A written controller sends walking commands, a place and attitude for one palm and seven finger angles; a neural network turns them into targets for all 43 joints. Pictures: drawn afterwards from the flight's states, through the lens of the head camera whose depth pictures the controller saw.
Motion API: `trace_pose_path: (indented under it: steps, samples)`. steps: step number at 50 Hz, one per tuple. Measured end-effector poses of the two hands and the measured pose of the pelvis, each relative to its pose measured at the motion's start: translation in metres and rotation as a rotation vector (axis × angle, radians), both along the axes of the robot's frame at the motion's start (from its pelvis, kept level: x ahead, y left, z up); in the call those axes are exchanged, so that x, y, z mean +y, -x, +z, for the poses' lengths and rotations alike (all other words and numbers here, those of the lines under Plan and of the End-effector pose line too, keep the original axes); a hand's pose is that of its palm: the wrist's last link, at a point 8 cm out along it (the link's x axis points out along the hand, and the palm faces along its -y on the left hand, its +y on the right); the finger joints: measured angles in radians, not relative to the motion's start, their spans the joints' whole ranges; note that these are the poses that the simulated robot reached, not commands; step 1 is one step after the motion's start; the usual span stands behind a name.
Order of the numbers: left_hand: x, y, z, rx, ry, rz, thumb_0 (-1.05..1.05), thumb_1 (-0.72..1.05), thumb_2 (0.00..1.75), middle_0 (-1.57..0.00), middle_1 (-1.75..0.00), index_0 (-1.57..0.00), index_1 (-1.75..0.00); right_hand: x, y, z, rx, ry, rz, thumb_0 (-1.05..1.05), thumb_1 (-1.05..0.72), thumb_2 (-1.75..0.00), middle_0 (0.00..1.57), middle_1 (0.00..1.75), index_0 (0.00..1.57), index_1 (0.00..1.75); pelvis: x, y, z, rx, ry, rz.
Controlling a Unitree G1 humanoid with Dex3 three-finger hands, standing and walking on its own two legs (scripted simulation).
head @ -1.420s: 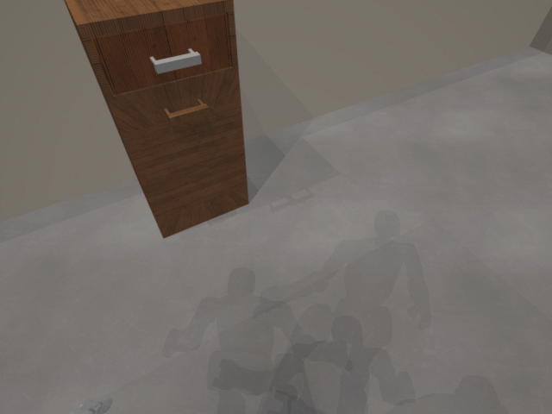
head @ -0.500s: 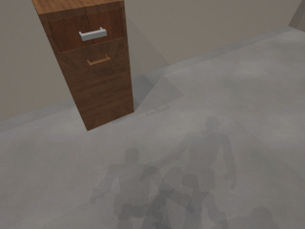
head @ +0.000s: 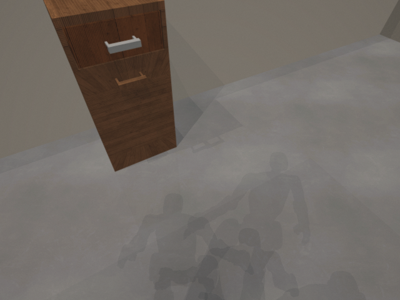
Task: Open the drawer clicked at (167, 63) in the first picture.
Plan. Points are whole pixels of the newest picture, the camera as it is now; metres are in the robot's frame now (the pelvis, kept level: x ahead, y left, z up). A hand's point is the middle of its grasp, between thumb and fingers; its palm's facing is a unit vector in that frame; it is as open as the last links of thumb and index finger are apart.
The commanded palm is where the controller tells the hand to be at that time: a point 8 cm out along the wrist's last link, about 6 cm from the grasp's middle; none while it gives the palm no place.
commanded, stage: look at it before walking up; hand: left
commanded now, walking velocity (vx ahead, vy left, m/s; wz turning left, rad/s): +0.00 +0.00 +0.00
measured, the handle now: (122, 43) +1.04 +0.38 +0.02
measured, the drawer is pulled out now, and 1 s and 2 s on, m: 0.00 0.00 0.00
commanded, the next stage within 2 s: get within about a metre, facing it in 0.02 s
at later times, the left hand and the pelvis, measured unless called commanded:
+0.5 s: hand out of the picture +0.03 +0.23 -0.18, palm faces +0.10 -0.96 -0.26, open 7.4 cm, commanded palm none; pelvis -0.02 +0.02 -0.01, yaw +8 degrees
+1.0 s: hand out of the picture -0.03 +0.24 -0.18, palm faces +0.20 -0.96 -0.21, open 7.4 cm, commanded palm none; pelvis -0.03 +0.05 +0.00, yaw +12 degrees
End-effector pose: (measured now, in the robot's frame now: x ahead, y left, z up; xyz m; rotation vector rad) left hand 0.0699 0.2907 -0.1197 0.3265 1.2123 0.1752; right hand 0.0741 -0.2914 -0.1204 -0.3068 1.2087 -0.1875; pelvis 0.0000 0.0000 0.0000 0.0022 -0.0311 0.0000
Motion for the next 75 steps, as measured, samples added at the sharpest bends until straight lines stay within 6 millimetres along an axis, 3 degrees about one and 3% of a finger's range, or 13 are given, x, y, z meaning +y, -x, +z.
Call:
trace_pose_path:
  steps: [12,17,24,30,36,42,54,75]
  samples:
    - [0.001,0.000,0.000,-0.007,-0.005,0.014,0.01,0.90,0.90,-0.20,-0.30,-0.20,-0.30,0.000,-0.001,-0.001,0.002,-0.001,0.003,0.00,-0.90,-0.89,0.20,0.30,0.20,0.30,0.000,0.000,-0.001,-0.002,0.000,0.012]
    - [-0.007,0.007,-0.006,-0.017,0.007,0.051,0.01,0.90,0.90,-0.20,-0.30,-0.20,-0.30,0.012,0.003,-0.010,0.031,-0.024,0.023,0.00,-0.90,-0.89,0.20,0.30,0.20,0.30,0.000,0.005,-0.005,0.009,0.002,0.046]
    - [-0.013,0.043,-0.027,-0.013,0.073,0.131,0.01,0.90,0.90,-0.20,-0.30,-0.20,-0.30,0.048,0.011,-0.021,0.095,-0.052,0.064,0.00,-0.91,-0.89,0.20,0.30,0.20,0.30,0.015,0.016,-0.014,0.002,0.022,0.131]
    - [0.005,0.081,-0.055,0.034,0.129,0.222,0.01,0.90,0.90,-0.20,-0.30,-0.20,-0.30,0.087,0.018,-0.024,0.094,-0.051,0.112,0.00,-0.90,-0.89,0.20,0.30,0.20,0.30,0.039,0.025,-0.025,0.006,0.021,0.191]
    - [0.016,0.107,-0.042,0.090,0.143,0.266,0.01,0.90,0.90,-0.20,-0.30,-0.20,-0.30,0.114,0.030,-0.011,0.109,-0.061,0.119,0.00,-0.90,-0.89,0.20,0.30,0.20,0.30,0.053,0.029,-0.009,0.026,0.038,0.201]
    - [0.017,0.119,-0.032,0.103,0.141,0.292,0.01,0.90,0.90,-0.20,-0.30,-0.20,-0.30,0.127,0.032,-0.008,0.096,-0.076,0.113,0.00,-0.90,-0.89,0.20,0.30,0.20,0.30,0.059,0.028,-0.001,0.031,0.039,0.207]
    - [-0.025,0.113,-0.028,0.066,0.131,0.279,0.01,0.90,0.90,-0.20,-0.30,-0.20,-0.30,0.112,0.046,-0.034,0.117,-0.149,0.079,0.00,-0.91,-0.89,0.20,0.30,0.20,0.30,0.038,0.026,-0.008,0.008,-0.010,0.201]
    - [-0.093,0.161,-0.031,0.180,0.200,0.315,0.01,0.90,0.90,-0.20,-0.30,-0.20,-0.30,0.081,0.088,-0.032,0.240,-0.152,0.067,0.00,-0.91,-0.89,0.20,0.30,0.20,0.30,0.003,0.027,-0.003,-0.007,-0.004,0.199]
